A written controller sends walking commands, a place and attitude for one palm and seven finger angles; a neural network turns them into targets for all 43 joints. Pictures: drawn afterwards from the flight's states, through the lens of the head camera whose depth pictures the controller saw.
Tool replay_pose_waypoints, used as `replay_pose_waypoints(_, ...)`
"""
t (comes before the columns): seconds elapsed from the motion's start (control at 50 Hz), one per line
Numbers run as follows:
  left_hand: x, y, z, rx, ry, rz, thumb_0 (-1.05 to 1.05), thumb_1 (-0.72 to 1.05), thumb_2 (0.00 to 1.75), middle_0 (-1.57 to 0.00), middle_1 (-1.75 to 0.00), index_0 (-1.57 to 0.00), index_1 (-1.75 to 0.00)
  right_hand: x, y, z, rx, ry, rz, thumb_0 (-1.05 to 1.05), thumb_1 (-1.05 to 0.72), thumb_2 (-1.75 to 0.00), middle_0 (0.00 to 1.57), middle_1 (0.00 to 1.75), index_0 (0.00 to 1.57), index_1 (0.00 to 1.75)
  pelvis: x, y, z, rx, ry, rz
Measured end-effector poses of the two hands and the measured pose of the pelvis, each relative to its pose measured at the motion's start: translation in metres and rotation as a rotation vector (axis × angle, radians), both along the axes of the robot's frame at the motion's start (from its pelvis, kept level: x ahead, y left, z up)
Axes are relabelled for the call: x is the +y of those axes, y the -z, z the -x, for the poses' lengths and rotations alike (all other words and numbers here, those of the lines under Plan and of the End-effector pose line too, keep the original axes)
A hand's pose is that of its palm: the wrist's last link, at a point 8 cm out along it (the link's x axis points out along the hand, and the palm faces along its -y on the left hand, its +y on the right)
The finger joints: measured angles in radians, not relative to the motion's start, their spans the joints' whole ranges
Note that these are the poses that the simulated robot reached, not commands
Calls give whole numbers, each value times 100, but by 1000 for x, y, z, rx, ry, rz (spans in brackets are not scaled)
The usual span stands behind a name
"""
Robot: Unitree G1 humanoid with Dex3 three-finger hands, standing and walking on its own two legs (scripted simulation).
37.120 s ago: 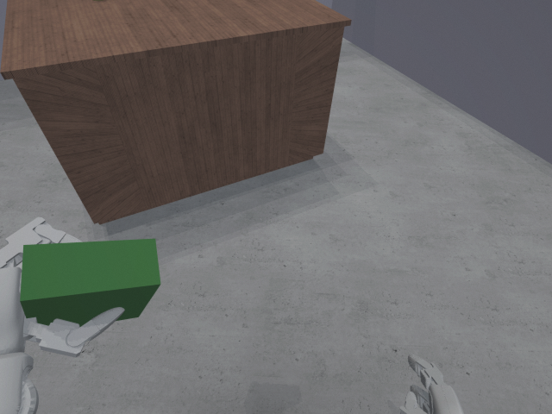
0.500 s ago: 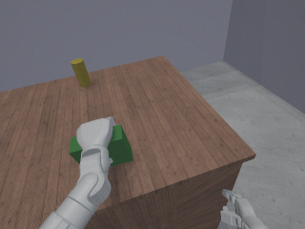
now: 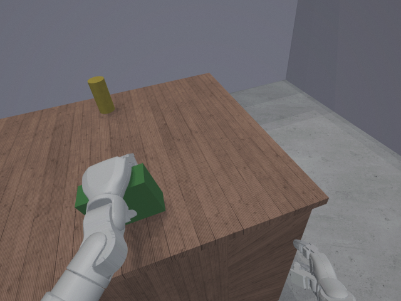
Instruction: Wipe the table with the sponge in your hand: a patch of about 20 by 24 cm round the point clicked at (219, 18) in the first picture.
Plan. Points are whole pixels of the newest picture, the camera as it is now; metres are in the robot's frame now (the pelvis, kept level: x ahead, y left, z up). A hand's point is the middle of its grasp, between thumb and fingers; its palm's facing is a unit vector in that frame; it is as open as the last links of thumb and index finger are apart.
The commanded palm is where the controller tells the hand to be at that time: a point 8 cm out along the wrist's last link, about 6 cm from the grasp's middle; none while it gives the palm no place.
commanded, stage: slide back across to the middle lane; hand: left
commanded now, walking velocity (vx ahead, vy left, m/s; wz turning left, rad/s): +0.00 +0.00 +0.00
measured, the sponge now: (127, 203) +0.29 +0.20 +0.07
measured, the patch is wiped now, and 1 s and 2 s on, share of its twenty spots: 1.00 1.00 1.00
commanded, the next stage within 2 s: wipe forward along the middle lane in 0.26 s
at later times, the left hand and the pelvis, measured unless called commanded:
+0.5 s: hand (90, 204) +0.26 +0.26 +0.10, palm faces +0.05 -0.09 -0.99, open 9.6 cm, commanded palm +0.24 +0.26 +0.15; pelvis -0.01 +0.01 +0.00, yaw +1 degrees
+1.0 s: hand (92, 187) +0.31 +0.28 +0.10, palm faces +0.00 -0.05 -1.00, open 9.6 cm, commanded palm +0.29 +0.27 +0.13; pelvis +0.00 +0.01 +0.00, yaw +2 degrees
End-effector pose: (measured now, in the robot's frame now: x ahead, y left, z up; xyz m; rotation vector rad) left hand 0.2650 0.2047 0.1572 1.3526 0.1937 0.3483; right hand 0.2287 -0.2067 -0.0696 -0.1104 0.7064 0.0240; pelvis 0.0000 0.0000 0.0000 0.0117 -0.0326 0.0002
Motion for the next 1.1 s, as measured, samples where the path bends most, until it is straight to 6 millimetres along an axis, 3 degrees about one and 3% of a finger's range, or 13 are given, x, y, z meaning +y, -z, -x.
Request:
replay_pose_waypoints(0.24,39,-2,23,46,-77,-23,-1,-47,110,-76,-143,-78,-139,-2,0,-1,-15,-1,32,2,-91,-90,20,30,21,31,3,-1,0,-10,-9,3)
replay_pose_waypoints(0.44,51,2,30,82,-63,-61,-1,-47,110,-76,-143,-78,-139,2,1,1,-27,0,49,2,-91,-90,20,30,18,30,7,-2,4,-11,-17,4)
replay_pose_waypoints(0.82,63,7,-5,138,-76,-116,-2,-48,110,-78,-142,-80,-137,12,11,11,11,-16,53,2,-90,-90,20,30,19,30,8,-4,6,16,-40,6)
replay_pose_waypoints(1.1,71,7,-30,157,-96,-126,-1,-49,110,-78,-142,-80,-137,-7,20,24,77,21,87,2,-90,-90,20,30,20,30,5,-3,4,47,-43,8)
